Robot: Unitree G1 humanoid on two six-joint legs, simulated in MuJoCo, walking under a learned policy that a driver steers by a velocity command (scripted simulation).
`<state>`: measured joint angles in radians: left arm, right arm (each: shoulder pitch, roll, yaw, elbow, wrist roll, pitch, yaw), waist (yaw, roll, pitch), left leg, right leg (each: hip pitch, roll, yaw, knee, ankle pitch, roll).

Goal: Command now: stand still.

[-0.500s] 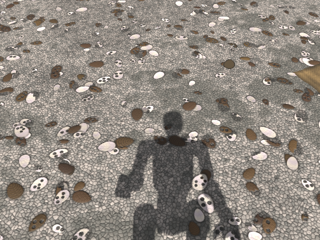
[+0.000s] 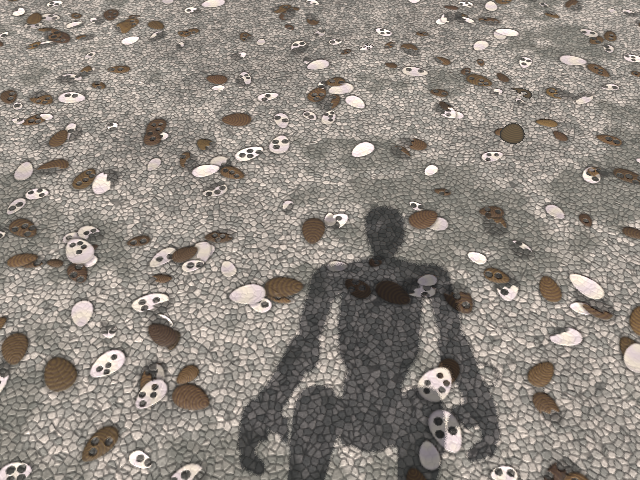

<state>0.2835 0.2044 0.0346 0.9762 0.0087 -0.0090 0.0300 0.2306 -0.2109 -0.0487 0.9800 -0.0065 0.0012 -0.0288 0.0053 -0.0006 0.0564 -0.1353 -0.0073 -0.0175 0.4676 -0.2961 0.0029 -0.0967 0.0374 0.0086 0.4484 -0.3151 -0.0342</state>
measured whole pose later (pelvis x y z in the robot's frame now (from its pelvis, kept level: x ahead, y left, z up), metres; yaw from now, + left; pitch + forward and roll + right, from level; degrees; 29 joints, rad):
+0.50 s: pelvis -0.01 +0.01 +0.00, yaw +0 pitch -3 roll +0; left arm 0.27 0.17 0.02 1.13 0.01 0.00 0.04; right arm 0.25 -0.16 -0.03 1.14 -0.01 0.00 -0.03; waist 0.00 0.00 0.06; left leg -0.11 -0.02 -0.01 0.42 -0.25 0.02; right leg -0.07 0.02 0.01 0.40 -0.28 -0.02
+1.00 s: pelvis +0.05 +0.04 -0.01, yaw +0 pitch -1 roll +0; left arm 0.46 0.18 0.05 1.14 0.02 -0.03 0.01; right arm 0.31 -0.17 -0.05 1.03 -0.02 -0.09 0.01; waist 0.01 -0.04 0.01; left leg -0.20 -0.06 0.05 0.59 -0.38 0.09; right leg -0.16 0.01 0.06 0.71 -0.47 -0.06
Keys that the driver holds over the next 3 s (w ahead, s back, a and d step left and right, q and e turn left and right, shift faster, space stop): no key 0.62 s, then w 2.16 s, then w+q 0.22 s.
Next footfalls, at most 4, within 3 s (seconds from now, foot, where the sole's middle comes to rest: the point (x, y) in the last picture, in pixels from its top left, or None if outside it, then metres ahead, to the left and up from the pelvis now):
1.38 right None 0.41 -0.02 -0.78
1.92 left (268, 385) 0.72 0.15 -0.78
2.50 right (339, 279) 1.02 -0.01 -0.78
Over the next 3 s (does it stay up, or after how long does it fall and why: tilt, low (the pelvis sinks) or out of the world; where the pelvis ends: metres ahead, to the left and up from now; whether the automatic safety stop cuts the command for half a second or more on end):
stays up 1.12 0.06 -0.01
